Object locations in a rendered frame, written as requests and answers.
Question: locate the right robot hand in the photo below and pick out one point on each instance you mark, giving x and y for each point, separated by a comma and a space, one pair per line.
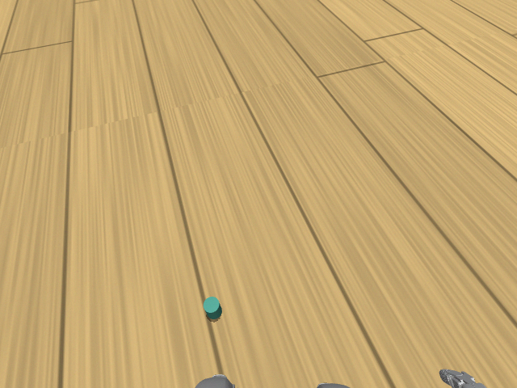
459, 380

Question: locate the tin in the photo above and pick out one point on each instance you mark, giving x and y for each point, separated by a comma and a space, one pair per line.
212, 307

